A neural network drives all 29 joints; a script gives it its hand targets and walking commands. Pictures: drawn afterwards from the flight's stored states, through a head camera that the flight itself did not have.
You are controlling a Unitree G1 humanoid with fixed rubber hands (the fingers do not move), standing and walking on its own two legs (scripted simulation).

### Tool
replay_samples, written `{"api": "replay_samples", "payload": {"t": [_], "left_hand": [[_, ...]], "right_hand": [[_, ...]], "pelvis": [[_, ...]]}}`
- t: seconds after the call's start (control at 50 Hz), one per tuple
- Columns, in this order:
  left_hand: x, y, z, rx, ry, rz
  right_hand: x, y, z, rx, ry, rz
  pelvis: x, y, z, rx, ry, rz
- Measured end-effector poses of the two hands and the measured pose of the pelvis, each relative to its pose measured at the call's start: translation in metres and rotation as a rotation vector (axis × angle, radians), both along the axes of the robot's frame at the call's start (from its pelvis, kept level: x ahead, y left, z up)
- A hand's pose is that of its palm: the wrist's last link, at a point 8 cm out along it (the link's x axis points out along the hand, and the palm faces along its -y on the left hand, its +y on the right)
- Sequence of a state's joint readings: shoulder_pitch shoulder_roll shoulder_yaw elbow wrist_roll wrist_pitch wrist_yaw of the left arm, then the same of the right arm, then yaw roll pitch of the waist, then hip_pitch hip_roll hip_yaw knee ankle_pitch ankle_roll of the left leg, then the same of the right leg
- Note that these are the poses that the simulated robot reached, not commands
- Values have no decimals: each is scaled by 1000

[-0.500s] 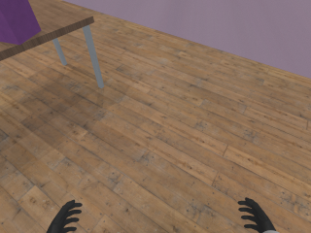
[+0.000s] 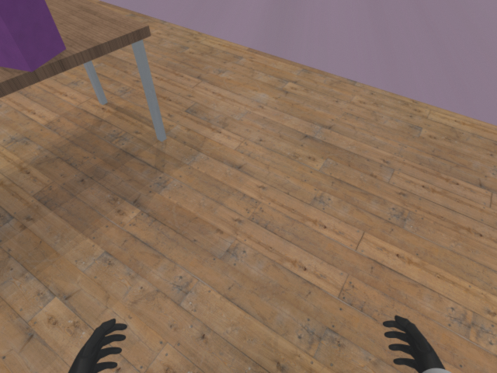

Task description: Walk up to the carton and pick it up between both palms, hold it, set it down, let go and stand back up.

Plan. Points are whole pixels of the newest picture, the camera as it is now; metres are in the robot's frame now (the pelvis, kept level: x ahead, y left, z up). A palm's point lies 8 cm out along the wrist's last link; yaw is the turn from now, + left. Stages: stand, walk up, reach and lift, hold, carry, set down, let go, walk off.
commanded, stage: stand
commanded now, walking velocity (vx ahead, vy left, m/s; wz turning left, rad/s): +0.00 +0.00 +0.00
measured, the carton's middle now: (10, 20) +1.21 +0.83 +0.04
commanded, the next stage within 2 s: walk up in 0.30 s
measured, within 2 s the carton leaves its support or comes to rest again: neither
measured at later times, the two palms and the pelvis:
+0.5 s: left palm out of the picture +0.15 +0.26 -0.07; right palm (430, 367) +0.15 -0.28 -0.07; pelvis +0.00 +0.00 +0.00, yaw +0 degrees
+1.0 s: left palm out of the picture +0.16 +0.47 -0.10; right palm (343, 323) +0.21 -0.15 -0.06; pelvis +0.08 +0.15 -0.01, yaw +10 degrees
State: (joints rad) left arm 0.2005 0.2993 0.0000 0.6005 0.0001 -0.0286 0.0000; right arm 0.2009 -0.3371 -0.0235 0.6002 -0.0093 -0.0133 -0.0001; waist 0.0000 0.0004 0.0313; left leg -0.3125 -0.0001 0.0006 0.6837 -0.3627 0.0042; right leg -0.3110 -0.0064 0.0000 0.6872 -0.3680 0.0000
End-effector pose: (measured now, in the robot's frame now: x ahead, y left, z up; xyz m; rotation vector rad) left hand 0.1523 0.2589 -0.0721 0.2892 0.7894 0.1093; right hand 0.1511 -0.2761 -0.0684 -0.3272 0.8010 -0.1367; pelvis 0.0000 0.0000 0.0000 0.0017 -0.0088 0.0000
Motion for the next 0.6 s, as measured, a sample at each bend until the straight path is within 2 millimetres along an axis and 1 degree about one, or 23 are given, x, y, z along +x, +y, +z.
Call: {"api": "replay_samples", "payload": {"t": [0.54,0.6], "left_hand": [[-1,2,1,7,-3,-2],[-3,10,4,11,-32,2]], "right_hand": [[-1,-3,2,-10,-5,4],[0,-3,3,-6,15,44]], "pelvis": [[-1,0,0,0,-2,0],[0,2,0,0,-10,19]]}}
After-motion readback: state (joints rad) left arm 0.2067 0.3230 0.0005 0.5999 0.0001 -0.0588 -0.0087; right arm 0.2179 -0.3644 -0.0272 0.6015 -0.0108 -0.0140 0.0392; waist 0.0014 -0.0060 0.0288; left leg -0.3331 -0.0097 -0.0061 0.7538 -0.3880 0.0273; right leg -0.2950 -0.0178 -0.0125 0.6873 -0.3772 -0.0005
